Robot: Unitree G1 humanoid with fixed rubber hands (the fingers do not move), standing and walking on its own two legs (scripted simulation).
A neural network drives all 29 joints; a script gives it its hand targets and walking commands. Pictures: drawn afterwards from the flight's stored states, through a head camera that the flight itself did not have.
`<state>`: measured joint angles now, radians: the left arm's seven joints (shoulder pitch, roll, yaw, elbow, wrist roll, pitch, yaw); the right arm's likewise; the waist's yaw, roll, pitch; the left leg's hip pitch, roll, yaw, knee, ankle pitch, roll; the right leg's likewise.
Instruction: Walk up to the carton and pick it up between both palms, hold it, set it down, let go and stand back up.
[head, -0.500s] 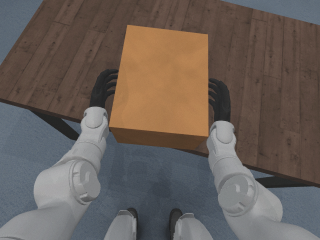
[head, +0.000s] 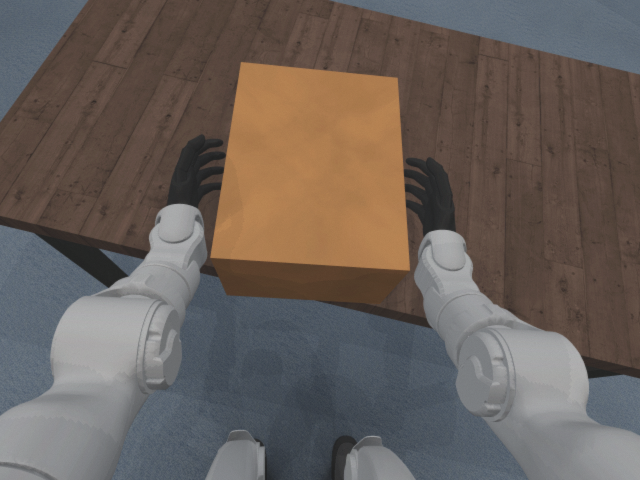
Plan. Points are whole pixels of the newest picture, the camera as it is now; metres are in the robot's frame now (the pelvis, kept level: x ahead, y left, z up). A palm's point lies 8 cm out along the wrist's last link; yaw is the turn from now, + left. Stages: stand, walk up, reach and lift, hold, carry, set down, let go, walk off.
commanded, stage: set down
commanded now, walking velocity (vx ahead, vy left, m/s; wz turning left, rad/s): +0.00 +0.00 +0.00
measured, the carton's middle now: (312, 186) +0.50 +0.03 -0.04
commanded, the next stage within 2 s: none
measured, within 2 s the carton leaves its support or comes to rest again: neither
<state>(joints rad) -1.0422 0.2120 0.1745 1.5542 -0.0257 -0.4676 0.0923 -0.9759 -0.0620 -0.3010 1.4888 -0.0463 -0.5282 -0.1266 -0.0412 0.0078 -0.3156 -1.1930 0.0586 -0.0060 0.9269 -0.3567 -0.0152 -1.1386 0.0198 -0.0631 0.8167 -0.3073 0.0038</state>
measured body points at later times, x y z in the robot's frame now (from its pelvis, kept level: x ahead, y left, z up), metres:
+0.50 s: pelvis -0.02 +0.00 +0.00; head +0.12 +0.02 +0.42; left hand +0.45 +0.21 +0.01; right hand +0.46 -0.18 +0.02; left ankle +0.00 +0.11 -0.67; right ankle +0.02 -0.13 -0.67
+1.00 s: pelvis -0.01 -0.01 +0.03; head +0.08 +0.00 +0.47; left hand +0.45 +0.23 +0.09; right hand +0.46 -0.20 +0.09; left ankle +0.00 +0.11 -0.67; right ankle +0.02 -0.13 -0.67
